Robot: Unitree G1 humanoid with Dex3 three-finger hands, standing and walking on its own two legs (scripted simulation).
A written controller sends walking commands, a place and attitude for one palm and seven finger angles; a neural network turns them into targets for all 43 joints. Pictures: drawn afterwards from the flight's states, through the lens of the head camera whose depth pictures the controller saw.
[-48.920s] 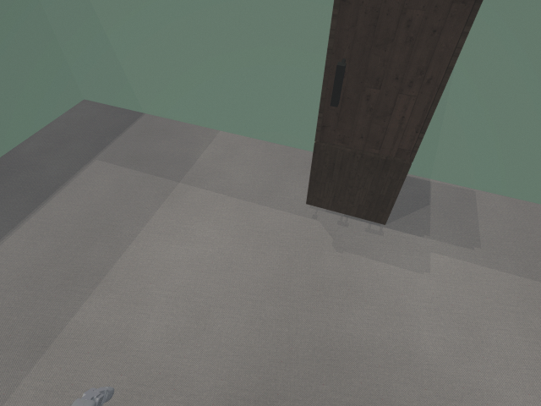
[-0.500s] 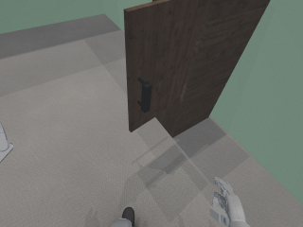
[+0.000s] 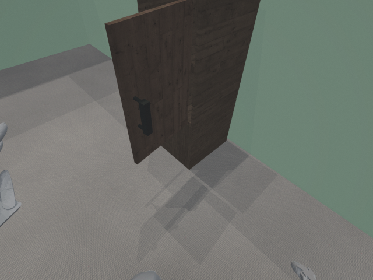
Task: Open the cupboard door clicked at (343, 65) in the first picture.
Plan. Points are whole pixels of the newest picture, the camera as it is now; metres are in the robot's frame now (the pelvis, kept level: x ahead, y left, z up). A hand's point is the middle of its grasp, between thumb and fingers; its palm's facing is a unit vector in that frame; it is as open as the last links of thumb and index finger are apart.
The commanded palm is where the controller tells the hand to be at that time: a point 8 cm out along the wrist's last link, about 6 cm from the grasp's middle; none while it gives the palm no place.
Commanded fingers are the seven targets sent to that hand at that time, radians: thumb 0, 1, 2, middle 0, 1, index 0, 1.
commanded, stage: stop stepping back and stand still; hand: left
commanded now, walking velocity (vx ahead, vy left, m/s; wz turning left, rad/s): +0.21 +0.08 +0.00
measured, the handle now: (142, 115) +0.67 +0.19 -0.07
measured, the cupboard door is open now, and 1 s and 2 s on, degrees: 97 97 97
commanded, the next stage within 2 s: let the arm hang, fingers relaxed in 0.42 s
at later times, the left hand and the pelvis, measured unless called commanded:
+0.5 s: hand out of the picture +0.18 +0.29 +0.17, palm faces +0.49 -0.75 -0.43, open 7.4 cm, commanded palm none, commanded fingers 0.00 0.90 0.90 -0.20 -0.30 -0.20 -0.30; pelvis -0.01 +0.02 +0.00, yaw +2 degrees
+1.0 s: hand out of the picture +0.00 +0.24 -0.16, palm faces +0.08 -0.96 -0.25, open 7.1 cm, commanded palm none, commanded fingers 0.00 0.90 0.90 -0.20 -0.30 -0.20 -0.30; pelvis -0.03 +0.03 +0.00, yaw +5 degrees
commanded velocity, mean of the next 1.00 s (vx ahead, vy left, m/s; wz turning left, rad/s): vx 0.03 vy -0.02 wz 0.00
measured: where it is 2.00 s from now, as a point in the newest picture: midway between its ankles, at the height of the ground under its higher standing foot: outside the picture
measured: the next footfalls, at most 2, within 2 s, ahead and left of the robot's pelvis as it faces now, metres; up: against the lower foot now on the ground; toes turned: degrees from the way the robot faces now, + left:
left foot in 0.20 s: +0.02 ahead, +0.17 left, +0.00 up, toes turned +6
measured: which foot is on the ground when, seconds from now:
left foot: up 0.00-0.18, down 0.20-1.00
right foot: down 0.00-1.00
